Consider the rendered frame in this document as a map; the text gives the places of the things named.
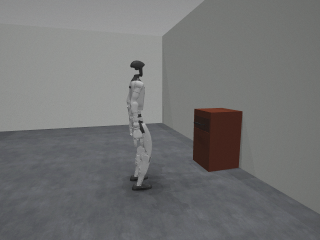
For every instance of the left robot shin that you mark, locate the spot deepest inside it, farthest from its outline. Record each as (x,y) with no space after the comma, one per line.
(137,161)

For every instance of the right robot hand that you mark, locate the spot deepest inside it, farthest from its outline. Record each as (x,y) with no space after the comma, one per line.
(137,135)

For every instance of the robot left upper arm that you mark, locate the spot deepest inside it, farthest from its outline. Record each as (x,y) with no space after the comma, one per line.
(128,98)

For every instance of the robot torso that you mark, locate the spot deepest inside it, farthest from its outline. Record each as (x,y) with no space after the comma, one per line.
(140,100)

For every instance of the robot left forearm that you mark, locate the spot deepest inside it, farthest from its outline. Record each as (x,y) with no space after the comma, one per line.
(129,112)

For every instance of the drawer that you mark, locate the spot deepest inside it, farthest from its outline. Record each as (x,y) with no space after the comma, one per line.
(202,120)

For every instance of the left robot hand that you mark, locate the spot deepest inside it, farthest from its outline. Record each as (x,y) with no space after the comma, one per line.
(131,128)

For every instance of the robot right upper arm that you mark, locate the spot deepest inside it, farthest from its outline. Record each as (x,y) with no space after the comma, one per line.
(138,86)

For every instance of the robot right forearm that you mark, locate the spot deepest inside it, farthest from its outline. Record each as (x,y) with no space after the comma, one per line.
(134,114)

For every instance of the cabinet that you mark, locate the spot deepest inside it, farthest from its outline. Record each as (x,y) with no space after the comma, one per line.
(220,148)

